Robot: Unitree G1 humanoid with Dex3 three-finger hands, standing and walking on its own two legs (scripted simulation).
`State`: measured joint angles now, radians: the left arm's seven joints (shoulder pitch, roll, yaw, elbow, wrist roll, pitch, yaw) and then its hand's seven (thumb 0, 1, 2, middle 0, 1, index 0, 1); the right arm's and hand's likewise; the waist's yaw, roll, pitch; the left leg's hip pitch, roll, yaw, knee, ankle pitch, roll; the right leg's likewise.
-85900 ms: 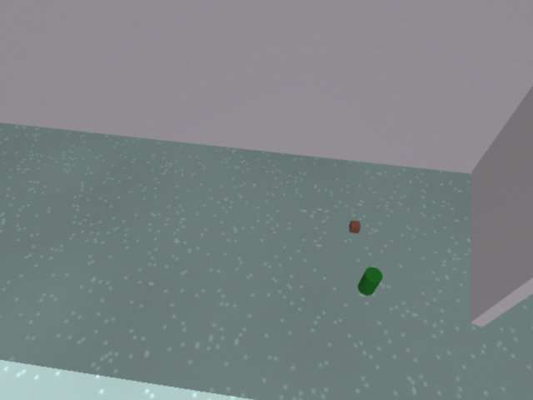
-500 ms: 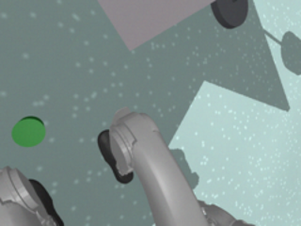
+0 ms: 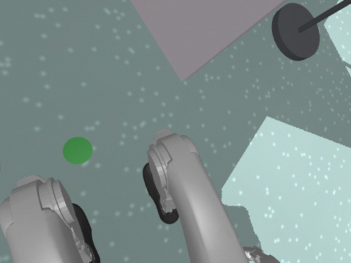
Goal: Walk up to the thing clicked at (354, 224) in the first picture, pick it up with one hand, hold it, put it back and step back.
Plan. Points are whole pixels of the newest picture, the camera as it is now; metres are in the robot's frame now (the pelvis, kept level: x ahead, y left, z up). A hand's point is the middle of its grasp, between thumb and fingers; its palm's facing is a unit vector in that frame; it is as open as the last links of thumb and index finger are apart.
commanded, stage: withdraw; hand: left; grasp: from above
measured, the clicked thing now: out of the picture +0.60 +0.27 -0.33
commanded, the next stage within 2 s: home in 0.16 s
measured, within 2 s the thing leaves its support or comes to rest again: neither
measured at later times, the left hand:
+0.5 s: hand out of the picture +0.56 +0.25 -0.18, palm faces -0.46 -0.08 -0.88, open 13.3 cm
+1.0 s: hand out of the picture +0.46 +0.26 -0.03, palm faces -0.33 -0.46 -0.82, open 12.2 cm
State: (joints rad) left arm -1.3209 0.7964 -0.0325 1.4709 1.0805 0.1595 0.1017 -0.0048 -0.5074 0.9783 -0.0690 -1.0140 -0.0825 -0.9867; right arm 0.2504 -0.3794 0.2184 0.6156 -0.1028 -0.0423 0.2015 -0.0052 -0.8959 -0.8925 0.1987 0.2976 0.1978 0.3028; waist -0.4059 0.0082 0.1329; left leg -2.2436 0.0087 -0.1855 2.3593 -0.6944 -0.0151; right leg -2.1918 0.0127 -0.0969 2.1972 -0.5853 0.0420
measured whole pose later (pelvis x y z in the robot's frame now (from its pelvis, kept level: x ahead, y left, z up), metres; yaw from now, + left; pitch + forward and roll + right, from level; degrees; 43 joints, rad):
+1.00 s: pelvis +0.01 +0.00 +0.08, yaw +6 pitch +37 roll -6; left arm -0.83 0.48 -0.05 0.97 0.75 0.14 0.10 -0.01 -0.15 0.82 -0.19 -0.95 -0.23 -0.86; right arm 0.22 -0.27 0.03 0.61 -0.01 0.08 0.06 0.00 -0.89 -0.89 0.20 0.30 0.20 0.30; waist -0.17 0.05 -0.18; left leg -2.03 -0.01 -0.09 2.06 -0.67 0.00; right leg -2.01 -0.03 -0.03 1.98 -0.61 0.04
